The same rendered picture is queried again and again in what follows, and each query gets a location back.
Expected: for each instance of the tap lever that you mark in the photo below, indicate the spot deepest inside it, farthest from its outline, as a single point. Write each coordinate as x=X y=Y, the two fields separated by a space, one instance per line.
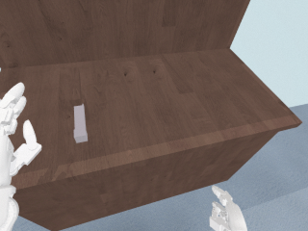
x=80 y=130

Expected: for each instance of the left robot forearm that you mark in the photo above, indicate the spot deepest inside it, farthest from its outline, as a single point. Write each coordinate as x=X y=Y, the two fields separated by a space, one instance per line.
x=9 y=208

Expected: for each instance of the right robot hand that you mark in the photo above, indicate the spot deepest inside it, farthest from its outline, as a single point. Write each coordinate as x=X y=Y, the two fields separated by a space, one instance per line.
x=230 y=218

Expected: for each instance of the counter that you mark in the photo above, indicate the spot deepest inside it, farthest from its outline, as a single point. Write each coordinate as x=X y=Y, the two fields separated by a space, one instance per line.
x=169 y=107

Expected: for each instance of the left robot hand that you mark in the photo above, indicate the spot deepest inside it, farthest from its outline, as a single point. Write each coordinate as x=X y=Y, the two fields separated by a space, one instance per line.
x=11 y=106

